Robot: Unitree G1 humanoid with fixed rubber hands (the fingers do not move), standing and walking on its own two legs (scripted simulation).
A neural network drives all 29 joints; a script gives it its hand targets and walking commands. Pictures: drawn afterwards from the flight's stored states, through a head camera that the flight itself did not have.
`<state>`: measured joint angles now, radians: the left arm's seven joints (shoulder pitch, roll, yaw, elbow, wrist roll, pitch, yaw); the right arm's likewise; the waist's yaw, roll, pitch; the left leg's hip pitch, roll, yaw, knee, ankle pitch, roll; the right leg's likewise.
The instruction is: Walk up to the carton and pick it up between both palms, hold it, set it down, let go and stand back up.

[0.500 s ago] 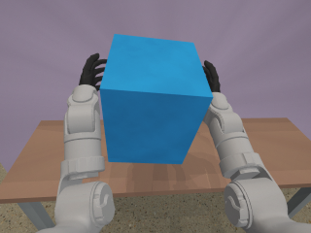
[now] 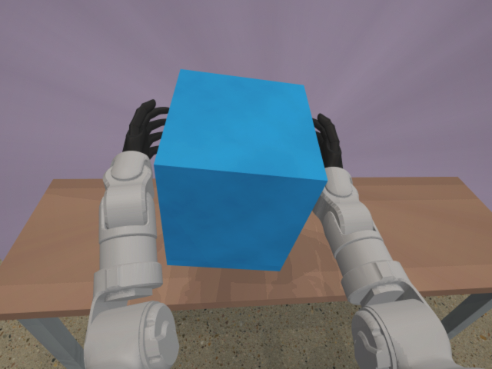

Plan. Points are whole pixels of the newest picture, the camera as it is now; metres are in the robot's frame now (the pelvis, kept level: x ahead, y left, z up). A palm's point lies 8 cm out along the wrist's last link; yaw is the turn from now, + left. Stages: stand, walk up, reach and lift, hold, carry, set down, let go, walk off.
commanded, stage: set down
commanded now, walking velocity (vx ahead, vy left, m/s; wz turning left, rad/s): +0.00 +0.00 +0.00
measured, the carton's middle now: (233, 177) +0.40 +0.04 +0.15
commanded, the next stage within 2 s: none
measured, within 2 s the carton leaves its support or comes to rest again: neither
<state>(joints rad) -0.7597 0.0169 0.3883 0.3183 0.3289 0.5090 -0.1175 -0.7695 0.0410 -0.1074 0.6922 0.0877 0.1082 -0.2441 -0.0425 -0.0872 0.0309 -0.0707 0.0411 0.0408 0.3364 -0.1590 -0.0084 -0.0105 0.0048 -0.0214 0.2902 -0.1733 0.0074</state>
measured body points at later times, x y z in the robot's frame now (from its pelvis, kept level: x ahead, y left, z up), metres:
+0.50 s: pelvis +0.00 +0.00 +0.00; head -0.02 +0.04 +0.45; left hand +0.42 +0.17 +0.17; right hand +0.39 -0.13 +0.16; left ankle +0.02 +0.13 -0.75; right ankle +0.00 -0.12 -0.75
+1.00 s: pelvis +0.01 +0.00 +0.00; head +0.00 +0.04 +0.45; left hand +0.43 +0.16 +0.14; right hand +0.40 -0.13 +0.14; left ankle +0.02 +0.13 -0.75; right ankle +0.00 -0.12 -0.75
